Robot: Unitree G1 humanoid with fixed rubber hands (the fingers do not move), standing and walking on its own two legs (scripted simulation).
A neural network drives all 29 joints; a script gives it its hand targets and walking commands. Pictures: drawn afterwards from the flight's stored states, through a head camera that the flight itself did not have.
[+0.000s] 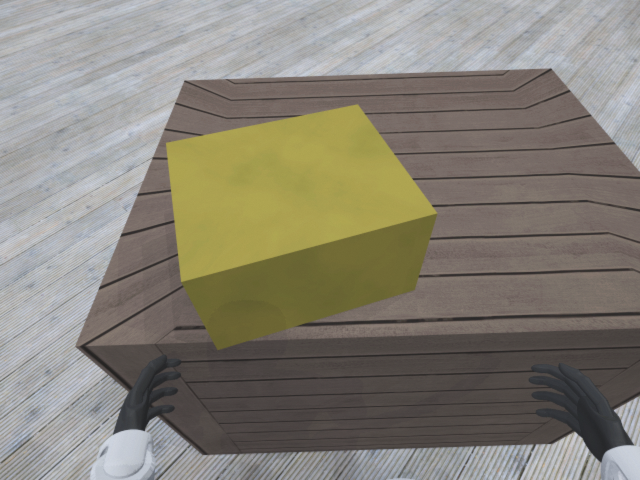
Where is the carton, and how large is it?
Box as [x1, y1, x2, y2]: [166, 104, 437, 349]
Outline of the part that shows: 357,104 166,143 181,282 217,349 414,289 437,213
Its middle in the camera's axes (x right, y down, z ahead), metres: -0.04 -0.03 +0.59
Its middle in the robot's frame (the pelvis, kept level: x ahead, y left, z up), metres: +0.47 +0.06 +0.04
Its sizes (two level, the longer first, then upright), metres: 0.309 0.264 0.173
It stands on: a pedestal, 0.72 m high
